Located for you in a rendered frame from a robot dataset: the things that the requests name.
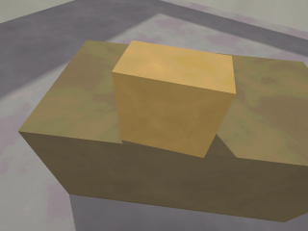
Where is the pedestal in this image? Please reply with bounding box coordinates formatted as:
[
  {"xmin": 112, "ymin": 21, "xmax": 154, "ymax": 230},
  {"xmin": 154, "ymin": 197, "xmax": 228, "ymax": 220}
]
[{"xmin": 18, "ymin": 40, "xmax": 308, "ymax": 222}]

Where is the carton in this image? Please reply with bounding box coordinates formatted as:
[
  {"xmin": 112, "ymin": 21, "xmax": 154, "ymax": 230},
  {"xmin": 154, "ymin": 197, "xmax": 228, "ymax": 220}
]
[{"xmin": 112, "ymin": 40, "xmax": 236, "ymax": 158}]

